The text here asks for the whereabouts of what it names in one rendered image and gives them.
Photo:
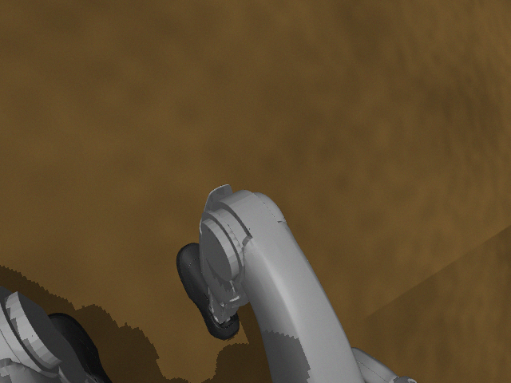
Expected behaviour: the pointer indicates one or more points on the right robot foot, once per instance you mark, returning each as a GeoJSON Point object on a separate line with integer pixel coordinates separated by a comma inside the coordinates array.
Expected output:
{"type": "Point", "coordinates": [188, 267]}

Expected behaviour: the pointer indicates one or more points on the right robot hand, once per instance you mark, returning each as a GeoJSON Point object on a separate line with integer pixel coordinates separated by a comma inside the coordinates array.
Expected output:
{"type": "Point", "coordinates": [373, 371]}

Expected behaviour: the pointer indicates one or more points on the left robot foot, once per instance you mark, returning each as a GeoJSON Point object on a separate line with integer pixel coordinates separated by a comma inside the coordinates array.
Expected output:
{"type": "Point", "coordinates": [82, 345]}

